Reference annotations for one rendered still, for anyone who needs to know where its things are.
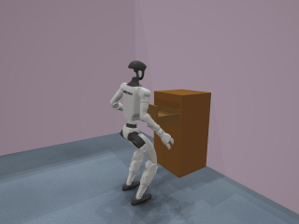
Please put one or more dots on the right robot upper arm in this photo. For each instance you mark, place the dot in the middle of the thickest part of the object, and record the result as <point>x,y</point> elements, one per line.
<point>144,95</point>

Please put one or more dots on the robot right forearm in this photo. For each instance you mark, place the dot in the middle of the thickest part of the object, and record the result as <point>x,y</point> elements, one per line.
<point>153,125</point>

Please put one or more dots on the drawer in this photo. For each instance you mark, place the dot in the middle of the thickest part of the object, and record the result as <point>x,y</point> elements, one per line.
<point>163,115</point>

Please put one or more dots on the robot left shin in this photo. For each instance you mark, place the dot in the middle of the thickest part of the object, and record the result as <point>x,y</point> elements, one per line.
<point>134,167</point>

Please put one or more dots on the cabinet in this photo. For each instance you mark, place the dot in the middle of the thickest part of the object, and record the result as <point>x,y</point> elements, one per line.
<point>190,133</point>

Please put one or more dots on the robot right shin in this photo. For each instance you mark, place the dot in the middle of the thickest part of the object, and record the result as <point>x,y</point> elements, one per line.
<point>146,179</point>

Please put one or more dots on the left robot upper arm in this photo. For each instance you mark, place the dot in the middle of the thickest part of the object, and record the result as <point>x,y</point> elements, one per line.
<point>119,94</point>

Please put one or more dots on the right robot hand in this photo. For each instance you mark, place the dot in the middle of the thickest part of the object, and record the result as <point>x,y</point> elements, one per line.
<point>166,139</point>

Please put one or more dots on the robot shin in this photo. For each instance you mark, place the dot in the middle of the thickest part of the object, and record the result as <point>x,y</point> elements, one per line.
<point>134,167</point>
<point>146,179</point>

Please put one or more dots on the robot left forearm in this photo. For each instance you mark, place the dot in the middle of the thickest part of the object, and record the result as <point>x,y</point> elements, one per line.
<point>119,107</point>

